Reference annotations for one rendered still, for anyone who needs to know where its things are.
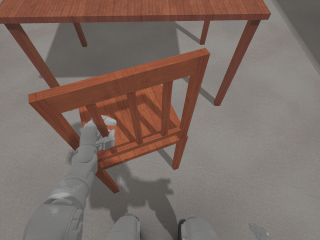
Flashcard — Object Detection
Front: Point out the chair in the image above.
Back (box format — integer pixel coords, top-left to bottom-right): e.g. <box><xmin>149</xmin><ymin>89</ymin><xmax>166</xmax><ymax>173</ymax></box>
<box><xmin>28</xmin><ymin>48</ymin><xmax>210</xmax><ymax>194</ymax></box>

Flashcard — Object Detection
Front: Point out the right robot hand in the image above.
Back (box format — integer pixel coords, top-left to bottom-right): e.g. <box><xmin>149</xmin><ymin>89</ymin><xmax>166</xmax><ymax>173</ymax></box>
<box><xmin>248</xmin><ymin>222</ymin><xmax>273</xmax><ymax>240</ymax></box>

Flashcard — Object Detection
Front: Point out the right robot shin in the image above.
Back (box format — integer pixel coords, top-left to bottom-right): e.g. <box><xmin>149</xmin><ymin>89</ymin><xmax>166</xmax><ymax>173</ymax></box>
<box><xmin>185</xmin><ymin>216</ymin><xmax>197</xmax><ymax>222</ymax></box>

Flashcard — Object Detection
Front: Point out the left robot thigh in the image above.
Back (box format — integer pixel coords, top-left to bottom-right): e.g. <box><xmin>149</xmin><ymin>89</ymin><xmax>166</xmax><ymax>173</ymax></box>
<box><xmin>106</xmin><ymin>216</ymin><xmax>141</xmax><ymax>240</ymax></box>

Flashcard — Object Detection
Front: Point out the left robot hand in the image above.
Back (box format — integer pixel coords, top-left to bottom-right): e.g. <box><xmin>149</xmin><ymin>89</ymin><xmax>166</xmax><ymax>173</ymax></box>
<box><xmin>79</xmin><ymin>115</ymin><xmax>117</xmax><ymax>152</ymax></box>

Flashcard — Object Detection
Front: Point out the robot left upper arm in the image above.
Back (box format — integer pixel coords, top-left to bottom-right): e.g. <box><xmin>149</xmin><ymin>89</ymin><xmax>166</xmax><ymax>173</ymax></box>
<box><xmin>24</xmin><ymin>204</ymin><xmax>84</xmax><ymax>240</ymax></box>

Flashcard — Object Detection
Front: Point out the left robot forearm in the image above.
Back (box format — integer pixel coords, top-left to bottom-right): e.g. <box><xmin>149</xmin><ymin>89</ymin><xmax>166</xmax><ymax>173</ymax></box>
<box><xmin>22</xmin><ymin>145</ymin><xmax>98</xmax><ymax>240</ymax></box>

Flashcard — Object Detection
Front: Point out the table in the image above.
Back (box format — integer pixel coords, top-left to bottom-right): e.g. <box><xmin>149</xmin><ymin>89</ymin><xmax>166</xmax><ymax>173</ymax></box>
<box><xmin>0</xmin><ymin>0</ymin><xmax>271</xmax><ymax>111</ymax></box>

